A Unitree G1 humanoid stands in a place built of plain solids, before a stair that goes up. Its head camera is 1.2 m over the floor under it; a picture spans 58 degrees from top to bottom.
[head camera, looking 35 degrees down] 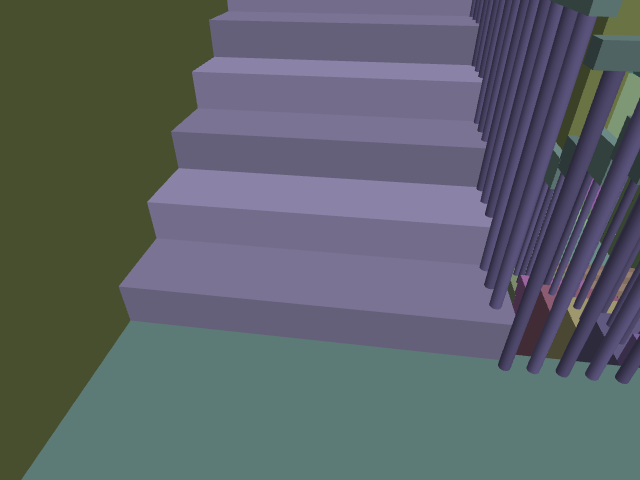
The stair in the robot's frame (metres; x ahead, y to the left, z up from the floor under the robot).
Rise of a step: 0.17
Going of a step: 0.31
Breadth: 1.38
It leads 8 degrees to the right of straight ahead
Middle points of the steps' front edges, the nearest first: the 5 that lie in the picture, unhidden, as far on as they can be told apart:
1.08 0.04 0.17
1.39 0.00 0.35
1.69 -0.04 0.52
2.00 -0.09 0.69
2.30 -0.13 0.86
